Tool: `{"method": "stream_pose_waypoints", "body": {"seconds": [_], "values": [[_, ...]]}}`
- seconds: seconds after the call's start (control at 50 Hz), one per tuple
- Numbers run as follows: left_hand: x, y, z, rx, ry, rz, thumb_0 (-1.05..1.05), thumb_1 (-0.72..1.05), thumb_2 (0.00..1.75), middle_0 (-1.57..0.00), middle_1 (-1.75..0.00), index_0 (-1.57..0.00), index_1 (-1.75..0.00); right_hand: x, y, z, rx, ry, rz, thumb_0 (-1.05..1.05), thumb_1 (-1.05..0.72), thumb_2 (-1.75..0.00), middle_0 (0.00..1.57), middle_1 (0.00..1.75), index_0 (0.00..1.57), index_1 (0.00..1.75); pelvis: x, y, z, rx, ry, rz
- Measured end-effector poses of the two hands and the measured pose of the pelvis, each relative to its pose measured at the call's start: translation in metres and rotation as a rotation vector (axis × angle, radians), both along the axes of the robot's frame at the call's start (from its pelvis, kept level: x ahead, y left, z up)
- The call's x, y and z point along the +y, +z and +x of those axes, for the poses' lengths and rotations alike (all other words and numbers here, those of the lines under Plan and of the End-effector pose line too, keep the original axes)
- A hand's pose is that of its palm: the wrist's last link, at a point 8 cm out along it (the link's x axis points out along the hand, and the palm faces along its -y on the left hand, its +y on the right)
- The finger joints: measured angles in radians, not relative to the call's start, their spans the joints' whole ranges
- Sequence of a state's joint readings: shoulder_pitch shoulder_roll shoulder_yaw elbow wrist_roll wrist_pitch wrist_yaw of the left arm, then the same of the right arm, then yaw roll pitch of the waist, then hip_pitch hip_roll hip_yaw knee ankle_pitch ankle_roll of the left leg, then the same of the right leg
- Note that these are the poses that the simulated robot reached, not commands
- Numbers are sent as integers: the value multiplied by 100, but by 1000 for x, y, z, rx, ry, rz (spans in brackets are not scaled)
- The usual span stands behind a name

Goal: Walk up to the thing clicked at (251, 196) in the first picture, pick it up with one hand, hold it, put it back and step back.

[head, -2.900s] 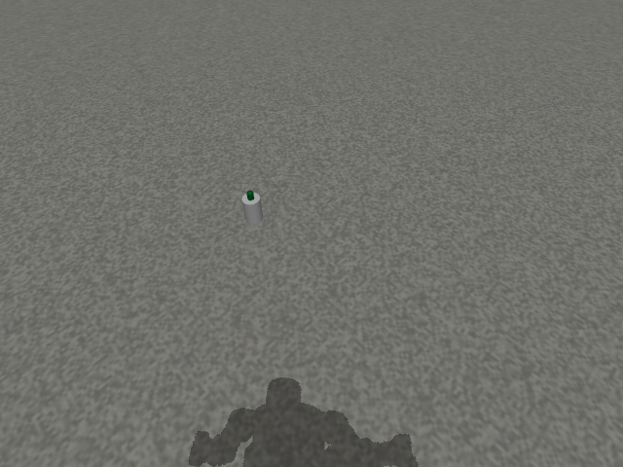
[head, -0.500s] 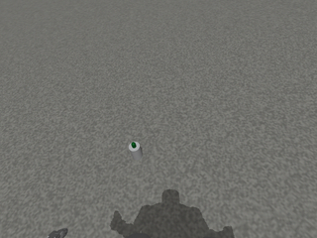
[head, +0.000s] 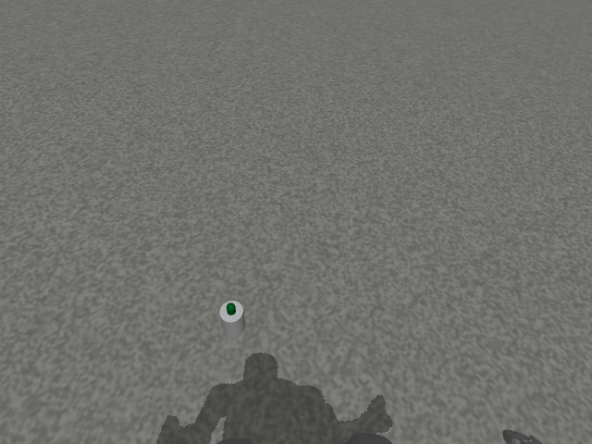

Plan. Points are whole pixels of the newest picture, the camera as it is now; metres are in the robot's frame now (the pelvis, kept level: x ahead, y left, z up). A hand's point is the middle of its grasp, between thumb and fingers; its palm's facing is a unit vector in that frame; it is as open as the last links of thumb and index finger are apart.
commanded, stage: walk up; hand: left
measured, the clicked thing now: (232, 316) +0.59 +0.21 -0.68
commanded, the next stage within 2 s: none
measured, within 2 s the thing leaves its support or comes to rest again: neither
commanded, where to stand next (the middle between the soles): +0.30 +0.00 m, yaw -3 degrees
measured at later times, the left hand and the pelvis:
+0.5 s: hand (152, 371) +0.23 +0.24 -0.11, palm faces -0.05 -0.90 -0.42, open 7.4 cm; pelvis +0.15 -0.03 +0.00, yaw -2 degrees
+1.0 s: hand (144, 344) +0.29 +0.28 -0.16, palm faces -0.12 -0.94 -0.32, open 7.4 cm; pelvis +0.23 +0.02 +0.00, yaw -4 degrees
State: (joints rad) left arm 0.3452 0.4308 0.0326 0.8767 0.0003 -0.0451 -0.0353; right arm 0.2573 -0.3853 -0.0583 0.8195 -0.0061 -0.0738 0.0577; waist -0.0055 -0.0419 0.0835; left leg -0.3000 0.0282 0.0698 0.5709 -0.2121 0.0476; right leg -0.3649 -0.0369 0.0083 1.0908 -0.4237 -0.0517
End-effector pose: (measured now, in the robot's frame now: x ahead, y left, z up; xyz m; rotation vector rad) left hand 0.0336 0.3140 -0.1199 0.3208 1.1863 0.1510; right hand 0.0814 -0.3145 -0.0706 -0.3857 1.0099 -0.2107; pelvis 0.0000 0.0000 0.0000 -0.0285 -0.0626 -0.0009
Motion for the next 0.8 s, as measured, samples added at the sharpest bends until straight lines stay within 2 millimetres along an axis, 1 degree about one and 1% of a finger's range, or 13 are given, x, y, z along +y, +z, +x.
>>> {"method": "stream_pose_waypoints", "body": {"seconds": [0.06, 0.16, 0.24, 0.32, 0.38, 0.42, 0.48, 0.56, 0.62, 0.68, 0.74, 0.8], "values": [[4, 5, 24, -17, -6, -9, 0, 91, 90, -20, -30, -20, -29, 6, 4, 3, 27, -9, 2, 0, -91, -90, 20, 30, 20, 29, 4, 6, 16, 1, 1, 12], [7, 15, 54, 4, -18, 5, 0, 91, 90, -20, -30, -20, -29, 6, -2, 8, 74, -36, 17, 1, -91, -90, 21, 30, 20, 30, 5, 9, 46, 4, -14, 33], [5, 24, 81, 29, -32, 29, 0, 91, 90, -20, -30, -20, -29, 0, -12, 15, 109, -63, 40, 1, -91, -90, 21, 30, 20, 30, 1, 10, 71, 14, -23, 45], [-5, 31, 120, 18, -60, 63, 0, 91, 90, -20, -30, -20, -29, -12, -30, 29, 146, -85, 68, 1, -91, -90, 21, 30, 20, 30, -9, 4, 98, 24, -37, 60], [-16, 33, 152, -26, -72, 98, 0, 91, 90, -20, -30, -20, -29, -23, -48, 46, 167, -94, 87, 1, -91, -90, 21, 30, 20, 30, -20, -4, 119, 21, -41, 42], [-23, 37, 169, -68, -74, 107, 0, 91, 90, -20, -30, -20, -29, -24, -54, 60, 178, -91, 98, 1, -91, -90, 20, 30, 20, 29, -25, -6, 129, 15, -38, 32], [-31, 45, 188, -113, -57, 102, 0, 91, 90, -20, -30, -20, -29, -23, -53, 86, 179, -63, 112, 1, -91, -90, 20, 30, 20, 29, -29, 0, 144, 11, -39, 51], [-34, 52, 201, -125, -52, 98, 0, 91, 90, -20, -30, -20, -30, -24, -45, 123, 137, -44, 114, 1, -91, -90, 20, 30, 20, 29, -28, 6, 163, 5, -44, 49], [-29, 51, 208, -107, -53, 91, 0, 91, 90, -20, -30, -20, -30, -23, -38, 146, 109, -40, 102, 1, -91, -90, 20, 30, 20, 29, -23, 8, 177, 2, -43, 38], [-19, 44, 216, -88, -51, 83, 0, 90, 90, -20, -30, -20, -30, -20, -32, 165, 106, -36, 77, 1, -91, -90, 20, 30, 20, 29, -16, 7, 190, 3, -36, 26], [-6, 29, 227, -73, -43, 69, 0, 90, 90, -20, -30, -20, -30, -13, -29, 181, 114, -36, 38, 1, -91, -90, 20, 30, 20, 29, -4, 1, 203, 6, -34, 13], [9, 6, 240, -49, -30, 49, 0, 90, 90, -20, -30, -20, -30, -1, -31, 194, 106, -46, -5, 1, -91, -90, 20, 30, 20, 29, 10, -11, 215, 8, -30, 15]]}}
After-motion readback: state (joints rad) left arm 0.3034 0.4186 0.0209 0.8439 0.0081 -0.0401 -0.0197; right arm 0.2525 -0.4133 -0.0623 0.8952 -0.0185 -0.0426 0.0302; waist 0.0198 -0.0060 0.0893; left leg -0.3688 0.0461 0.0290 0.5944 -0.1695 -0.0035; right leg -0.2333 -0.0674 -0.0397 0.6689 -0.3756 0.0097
